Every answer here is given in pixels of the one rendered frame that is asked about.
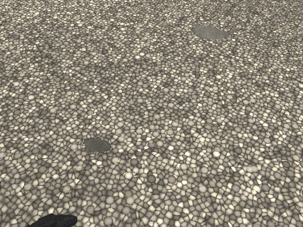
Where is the robot left hand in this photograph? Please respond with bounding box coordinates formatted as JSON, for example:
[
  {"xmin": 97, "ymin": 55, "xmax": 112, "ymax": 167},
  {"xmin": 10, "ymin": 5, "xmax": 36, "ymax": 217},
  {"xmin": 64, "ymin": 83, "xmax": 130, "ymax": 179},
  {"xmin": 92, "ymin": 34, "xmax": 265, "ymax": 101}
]
[{"xmin": 27, "ymin": 213, "xmax": 78, "ymax": 227}]

